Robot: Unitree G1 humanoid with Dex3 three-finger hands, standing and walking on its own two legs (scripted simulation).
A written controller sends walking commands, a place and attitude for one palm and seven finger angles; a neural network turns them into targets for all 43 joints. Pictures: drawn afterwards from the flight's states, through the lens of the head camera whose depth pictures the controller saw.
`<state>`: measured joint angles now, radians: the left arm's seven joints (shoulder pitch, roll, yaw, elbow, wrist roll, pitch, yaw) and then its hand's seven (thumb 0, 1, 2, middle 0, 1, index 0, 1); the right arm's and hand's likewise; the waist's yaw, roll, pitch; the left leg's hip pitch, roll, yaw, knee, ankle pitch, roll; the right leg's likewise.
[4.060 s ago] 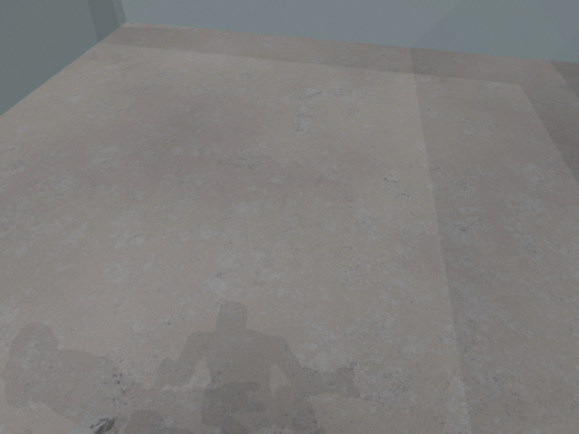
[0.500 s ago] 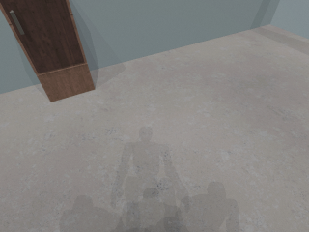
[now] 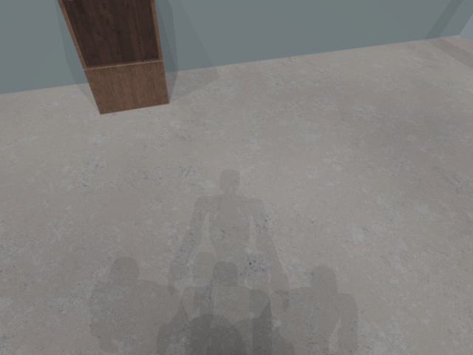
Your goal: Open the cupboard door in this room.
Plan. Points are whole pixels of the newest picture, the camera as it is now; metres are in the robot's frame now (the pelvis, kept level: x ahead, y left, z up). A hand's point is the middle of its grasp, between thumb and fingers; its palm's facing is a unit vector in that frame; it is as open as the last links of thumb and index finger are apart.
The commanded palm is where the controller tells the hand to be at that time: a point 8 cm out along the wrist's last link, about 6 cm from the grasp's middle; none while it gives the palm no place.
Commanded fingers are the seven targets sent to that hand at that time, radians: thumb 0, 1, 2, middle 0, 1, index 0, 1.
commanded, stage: turn or walk to find it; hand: left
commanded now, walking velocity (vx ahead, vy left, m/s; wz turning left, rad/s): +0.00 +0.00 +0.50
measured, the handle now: out of the picture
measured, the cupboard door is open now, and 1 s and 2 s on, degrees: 0 0 0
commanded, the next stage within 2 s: stand and wait in 1.66 s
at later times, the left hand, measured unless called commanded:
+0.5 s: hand out of the picture -0.01 +0.17 -0.15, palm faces +0.27 -0.92 -0.27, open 7.4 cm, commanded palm none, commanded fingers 0.00 0.90 0.90 -0.20 -0.30 -0.20 -0.30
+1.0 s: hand out of the picture -0.04 +0.23 -0.15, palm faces +0.47 -0.85 -0.24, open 7.4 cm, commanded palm none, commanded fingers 0.00 0.90 0.90 -0.20 -0.30 -0.20 -0.30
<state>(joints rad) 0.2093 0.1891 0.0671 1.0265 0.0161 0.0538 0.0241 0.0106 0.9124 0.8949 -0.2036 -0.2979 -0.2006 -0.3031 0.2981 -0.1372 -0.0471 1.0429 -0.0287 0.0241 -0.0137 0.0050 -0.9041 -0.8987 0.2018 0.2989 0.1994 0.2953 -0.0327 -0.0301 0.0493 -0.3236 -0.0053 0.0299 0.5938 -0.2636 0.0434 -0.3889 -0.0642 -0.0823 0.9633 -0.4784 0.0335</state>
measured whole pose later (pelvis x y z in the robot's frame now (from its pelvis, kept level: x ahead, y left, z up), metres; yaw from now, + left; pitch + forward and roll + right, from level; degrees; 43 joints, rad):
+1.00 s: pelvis -0.01 +0.01 +0.01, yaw +27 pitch -1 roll +0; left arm 0.18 0.24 0.06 0.94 0.01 0.05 0.01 0.01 0.91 0.90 -0.20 -0.30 -0.20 -0.30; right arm 0.16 -0.18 -0.03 0.95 -0.02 0.03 0.00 0.00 -0.90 -0.90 0.21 0.30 0.20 0.30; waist 0.00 -0.01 0.08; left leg -0.21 -0.02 -0.02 0.48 -0.26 0.03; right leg -0.41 -0.08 -0.04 0.88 -0.43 0.09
